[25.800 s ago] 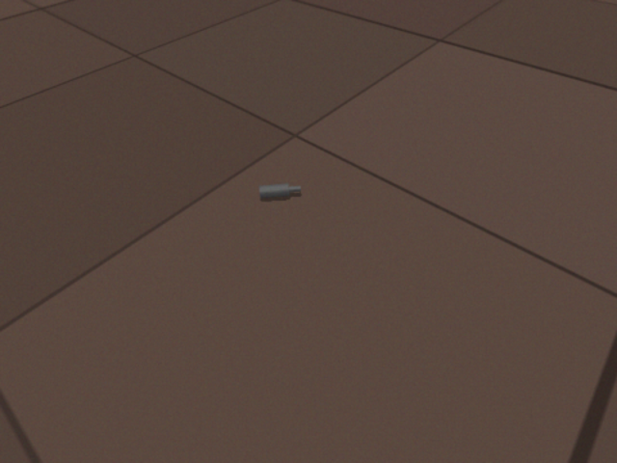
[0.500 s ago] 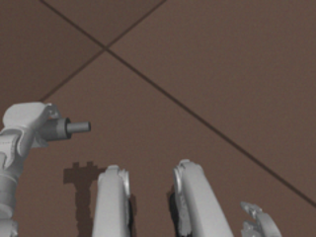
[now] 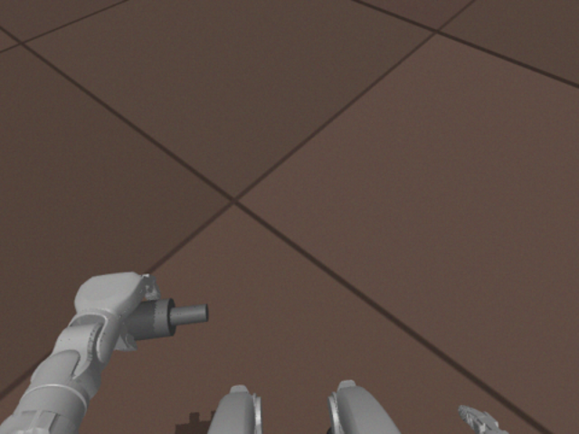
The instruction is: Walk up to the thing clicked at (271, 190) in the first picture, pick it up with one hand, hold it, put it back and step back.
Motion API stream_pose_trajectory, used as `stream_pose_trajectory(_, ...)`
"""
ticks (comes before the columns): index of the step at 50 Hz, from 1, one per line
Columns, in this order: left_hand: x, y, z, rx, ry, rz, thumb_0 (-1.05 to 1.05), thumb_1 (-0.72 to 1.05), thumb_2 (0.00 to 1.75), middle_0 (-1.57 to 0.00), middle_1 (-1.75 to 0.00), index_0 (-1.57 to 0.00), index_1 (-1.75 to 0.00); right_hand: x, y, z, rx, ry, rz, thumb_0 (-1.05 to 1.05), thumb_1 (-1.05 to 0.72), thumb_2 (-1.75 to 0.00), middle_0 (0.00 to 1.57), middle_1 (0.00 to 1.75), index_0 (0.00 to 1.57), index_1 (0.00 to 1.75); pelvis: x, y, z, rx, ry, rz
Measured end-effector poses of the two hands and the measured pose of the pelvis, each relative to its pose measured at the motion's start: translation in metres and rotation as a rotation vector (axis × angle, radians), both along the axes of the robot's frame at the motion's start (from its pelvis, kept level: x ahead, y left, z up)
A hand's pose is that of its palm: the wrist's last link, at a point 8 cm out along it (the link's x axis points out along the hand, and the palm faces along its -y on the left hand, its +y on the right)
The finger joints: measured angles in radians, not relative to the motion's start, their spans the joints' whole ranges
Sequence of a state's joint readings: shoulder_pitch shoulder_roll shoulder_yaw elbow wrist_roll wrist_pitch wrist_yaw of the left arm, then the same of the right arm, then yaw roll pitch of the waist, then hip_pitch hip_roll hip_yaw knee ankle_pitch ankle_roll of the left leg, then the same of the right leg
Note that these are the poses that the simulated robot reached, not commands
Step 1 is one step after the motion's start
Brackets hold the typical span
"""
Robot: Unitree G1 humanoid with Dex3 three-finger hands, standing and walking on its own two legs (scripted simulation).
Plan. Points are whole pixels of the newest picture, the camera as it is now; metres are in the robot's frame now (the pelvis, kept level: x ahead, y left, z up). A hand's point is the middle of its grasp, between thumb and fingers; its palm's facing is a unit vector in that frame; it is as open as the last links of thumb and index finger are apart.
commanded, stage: lift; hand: left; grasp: from above
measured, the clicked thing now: (145, 320) +0.34 +0.23 -0.12
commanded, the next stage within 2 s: hold in 0.44 s
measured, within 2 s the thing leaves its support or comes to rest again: neither
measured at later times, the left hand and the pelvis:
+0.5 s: hand (126, 280) +0.36 +0.23 +0.00, palm faces -0.46 -0.07 -0.89, open 8.9 cm; pelvis +0.04 +0.00 +0.08, yaw +0 degrees
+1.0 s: hand (121, 257) +0.37 +0.22 +0.05, palm faces -0.47 -0.03 -0.88, open 8.8 cm; pelvis +0.06 +0.00 +0.10, yaw -1 degrees
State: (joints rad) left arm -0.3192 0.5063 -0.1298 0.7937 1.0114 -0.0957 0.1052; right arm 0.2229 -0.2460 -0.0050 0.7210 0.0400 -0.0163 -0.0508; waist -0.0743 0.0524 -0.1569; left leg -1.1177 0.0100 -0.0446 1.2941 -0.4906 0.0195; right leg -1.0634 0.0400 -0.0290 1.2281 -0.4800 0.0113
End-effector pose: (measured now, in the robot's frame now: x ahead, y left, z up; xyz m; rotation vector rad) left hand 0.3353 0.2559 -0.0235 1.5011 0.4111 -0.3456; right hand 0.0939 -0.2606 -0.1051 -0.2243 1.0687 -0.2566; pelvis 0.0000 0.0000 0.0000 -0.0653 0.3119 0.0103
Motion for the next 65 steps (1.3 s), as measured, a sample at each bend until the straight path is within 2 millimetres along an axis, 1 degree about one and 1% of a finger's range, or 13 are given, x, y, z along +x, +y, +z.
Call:
stream_pose_trajectory(8, 0.01, -0.018, 0.036, 0.0, -0.031, -0.002, -0.01, 0.18, 0.32, -0.72, -0.59, -0.77, -0.48, 0.002, -0.004, 0.03, 0.011, 0.002, -0.016, 0.0, -0.9, -0.9, 0.2, 0.3, 0.2, 0.3, 0.013, -0.001, 0.033, 0.018, -0.053, -0.006)
stream_pose_trajectory(13, 0.02, -0.024, 0.055, 0.002, -0.041, 0.012, -0.01, 0.18, 0.32, -0.73, -0.58, -0.78, -0.47, 0.006, -0.004, 0.045, 0.019, 0.001, -0.028, 0.0, -0.9, -0.9, 0.2, 0.3, 0.2, 0.3, 0.021, -0.002, 0.05, 0.026, -0.079, -0.012)
stream_pose_trajectory(19, 0.027, -0.027, 0.072, 0.002, -0.025, 0.031, -0.01, 0.19, 0.31, -0.74, -0.56, -0.79, -0.44, 0.015, -0.003, 0.059, 0.029, -0.006, -0.037, 0.0, -0.9, -0.9, 0.2, 0.3, 0.2, 0.3, 0.031, -0.002, 0.066, 0.034, -0.106, -0.018)
stream_pose_trajectory(25, 0.028, -0.028, 0.084, -0.009, -0.005, 0.033, -0.01, 0.2, 0.29, -0.75, -0.54, -0.8, -0.42, 0.029, -0.002, 0.071, 0.036, -0.018, -0.034, 0.0, -0.9, -0.9, 0.2, 0.3, 0.2, 0.3, 0.041, -0.002, 0.078, 0.04, -0.13, -0.018)
stream_pose_trajectory(30, 0.029, -0.028, 0.093, -0.005, -0.001, 0.02, -0.01, 0.2, 0.27, -0.75, -0.53, -0.81, -0.41, 0.042, -0.001, 0.077, 0.039, -0.028, -0.027, 0.0, -0.9, -0.9, 0.2, 0.3, 0.2, 0.3, 0.049, -0.002, 0.085, 0.044, -0.143, -0.016)
stream_pose_trajectory(36, 0.036, -0.029, 0.106, 0.01, -0.01, 0.006, -0.01, 0.22, 0.24, -0.76, -0.51, -0.81, -0.39, 0.058, -0.001, 0.085, 0.044, -0.043, -0.021, 0.0, -0.9, -0.89, 0.2, 0.3, 0.2, 0.3, 0.057, -0.002, 0.092, 0.047, -0.161, -0.015)
stream_pose_trajectory(43, 0.043, -0.033, 0.121, 0.002, -0.023, 0.003, -0.01, 0.23, 0.23, -0.76, -0.51, -0.81, -0.39, 0.069, -0.002, 0.095, 0.048, -0.072, -0.024, 0.0, -0.9, -0.89, 0.2, 0.3, 0.2, 0.3, 0.063, -0.001, 0.099, 0.049, -0.188, -0.017)
stream_pose_trajectory(52, 0.036, -0.038, 0.131, 0.006, 0.001, -0.021, -0.01, 0.22, 0.24, -0.76, -0.5, -0.82, -0.38, 0.072, -0.003, 0.101, 0.055, -0.089, -0.022, 0.0, -0.9, -0.89, 0.2, 0.3, 0.2, 0.3, 0.063, -0.001, 0.104, 0.052, -0.219, -0.023)
stream_pose_trajectory(65, 0.018, -0.042, 0.144, 0.006, -0.002, -0.023, -0.01, 0.23, 0.23, -0.77, -0.49, -0.82, -0.37, 0.07, 0.0, 0.106, 0.073, -0.111, 0.0, 0.01, -0.9, -0.89, 0.2, 0.3, 0.2, 0.3, 0.05, -0.004, 0.11, 0.058, -0.262, -0.023)
